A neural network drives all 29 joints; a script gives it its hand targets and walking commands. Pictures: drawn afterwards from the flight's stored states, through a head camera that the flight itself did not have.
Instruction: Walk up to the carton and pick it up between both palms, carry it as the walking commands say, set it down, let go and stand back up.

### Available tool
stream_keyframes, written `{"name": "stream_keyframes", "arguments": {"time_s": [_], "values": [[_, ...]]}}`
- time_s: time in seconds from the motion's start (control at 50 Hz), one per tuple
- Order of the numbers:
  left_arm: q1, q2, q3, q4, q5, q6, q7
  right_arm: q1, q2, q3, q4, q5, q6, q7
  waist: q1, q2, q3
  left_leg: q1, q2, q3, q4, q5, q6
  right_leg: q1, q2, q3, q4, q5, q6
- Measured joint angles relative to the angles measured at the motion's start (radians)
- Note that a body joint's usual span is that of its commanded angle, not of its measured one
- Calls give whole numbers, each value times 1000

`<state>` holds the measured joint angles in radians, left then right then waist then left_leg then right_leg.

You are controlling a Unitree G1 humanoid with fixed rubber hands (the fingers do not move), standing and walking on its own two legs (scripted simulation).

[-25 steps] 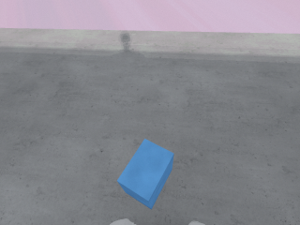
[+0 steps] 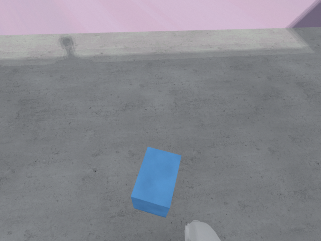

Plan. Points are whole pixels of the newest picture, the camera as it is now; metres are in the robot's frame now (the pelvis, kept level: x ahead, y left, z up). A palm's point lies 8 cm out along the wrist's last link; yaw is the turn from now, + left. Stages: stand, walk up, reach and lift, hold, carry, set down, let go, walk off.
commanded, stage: walk up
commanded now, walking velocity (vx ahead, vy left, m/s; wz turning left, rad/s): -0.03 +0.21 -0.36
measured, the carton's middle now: (156, 182) +0.45 +0.02 -0.63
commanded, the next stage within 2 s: none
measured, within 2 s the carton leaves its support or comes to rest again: neither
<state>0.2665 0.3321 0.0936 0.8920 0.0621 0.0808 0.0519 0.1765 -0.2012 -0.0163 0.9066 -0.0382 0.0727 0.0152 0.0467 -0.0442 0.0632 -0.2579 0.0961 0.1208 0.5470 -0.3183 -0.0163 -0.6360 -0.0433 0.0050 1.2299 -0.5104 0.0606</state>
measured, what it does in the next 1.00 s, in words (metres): steps on the spot: right foot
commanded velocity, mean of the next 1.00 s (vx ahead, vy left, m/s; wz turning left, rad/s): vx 0.00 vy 0.04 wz -0.18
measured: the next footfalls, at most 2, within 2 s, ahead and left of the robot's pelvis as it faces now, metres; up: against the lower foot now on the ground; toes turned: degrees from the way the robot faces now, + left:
right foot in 0.22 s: +0.02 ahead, -0.05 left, +0.00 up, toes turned -9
left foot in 1.16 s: +0.03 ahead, +0.22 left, +0.00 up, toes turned -3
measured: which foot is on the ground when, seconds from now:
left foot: down 0.00-0.72, up 0.74-1.00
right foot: up 0.00-0.20, down 0.22-1.00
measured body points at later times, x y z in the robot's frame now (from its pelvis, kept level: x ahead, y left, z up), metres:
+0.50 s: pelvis -0.02 +0.06 +0.00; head +0.01 +0.06 +0.45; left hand +0.11 +0.27 -0.15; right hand -0.05 -0.19 -0.14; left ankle -0.03 +0.16 -0.73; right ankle -0.07 -0.04 -0.73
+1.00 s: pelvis -0.03 +0.04 +0.01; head +0.00 +0.01 +0.46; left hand +0.00 +0.25 -0.14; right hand -0.04 -0.21 -0.15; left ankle -0.05 +0.18 -0.68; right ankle -0.06 -0.07 -0.73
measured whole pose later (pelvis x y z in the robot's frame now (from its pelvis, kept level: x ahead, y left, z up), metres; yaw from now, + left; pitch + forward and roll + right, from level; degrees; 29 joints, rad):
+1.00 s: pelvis -0.03 +0.04 +0.01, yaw -8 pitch +1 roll +2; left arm 0.29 0.12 0.02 1.06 0.03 -0.02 0.05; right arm 0.25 -0.22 -0.05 1.04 -0.02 0.07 -0.02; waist 0.03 0.02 0.05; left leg -0.34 0.03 0.03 0.83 -0.43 -0.04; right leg -0.18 -0.05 -0.08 0.40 -0.23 -0.01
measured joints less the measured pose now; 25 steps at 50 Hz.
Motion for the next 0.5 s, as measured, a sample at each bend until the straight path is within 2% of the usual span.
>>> {"name": "stream_keyframes", "arguments": {"time_s": [0.04, 0.06, 0.14, 0.2, 0.22, 0.26, 0.32, 0.36, 0.38, 0.46, 0.5], "values": [[-38, -4, 3, -10, -7, -8, -14, 33, 12, -1, 9, 5, -19, -15, -18, 4, -24, 7, -6, 23, -29, -10, 3, 34, 30, -58, 13, 43, -15], [-60, -13, -1, -11, -9, -11, -21, 47, 12, -4, 13, 3, -27, -23, -25, 12, -29, 13, -12, 31, -40, -10, 8, 75, 38, -79, -43, 53, -22], [-140, -66, -18, -23, -27, -21, -36, 80, 14, -15, 24, 3, -45, -45, -44, 44, -16, 34, -31, 77, -47, -14, 36, 264, 60, -100, -412, 17, -46], [-180, -95, -32, -17, -38, -27, -40, 103, 25, -9, 41, 12, -60, -46, -67, 54, -1, 36, -34, 104, -3, -41, 43, 401, 73, -85, -655, 126, -66], [-186, -102, -35, -10, -38, -29, -41, 114, 27, -6, 44, 15, -63, -44, -74, 57, 0, 33, -32, 111, 16, -53, 43, 438, 73, -84, -714, 185, -85], [-198, -123, -41, 6, -40, -36, -43, 130, 22, -5, 58, 25, -67, -39, -91, 82, 11, 34, -14, 89, 44, 3, 33, 464, 92, -87, -736, 184, -114], [-193, -144, -52, 25, -41, -43, -42, 157, 17, -9, 78, 32, -58, -35, -101, 83, -3, 29, -14, 47, 73, -67, 1, 481, 88, -89, -742, 166, -113], [-183, -154, -57, 42, -44, -43, -36, 167, 14, -14, 84, 28, -53, -35, -100, 72, -14, 35, -7, 23, 49, -54, -13, 489, 82, -89, -745, 166, -108], [-178, -158, -59, 50, -48, -44, -32, 167, 11, -18, 86, 26, -54, -36, -99, 69, -15, 43, 0, 16, 23, -19, -14, 491, 82, -89, -744, 167, -104], [-151, -154, -56, 72, -59, -39, -35, 155, 10, -27, 83, 23, -68, -44, -86, 34, -11, 54, -10, 49, 5, -17, 12, 470, 67, -65, -720, 173, -90], [-138, -148, -47, 76, -55, -34, -38, 144, 8, -25, 76, 22, -73, -51, -84, 33, -1, 51, -1, 63, 12, -19, 17, 435, 63, -77, -661, 192, -82]]}}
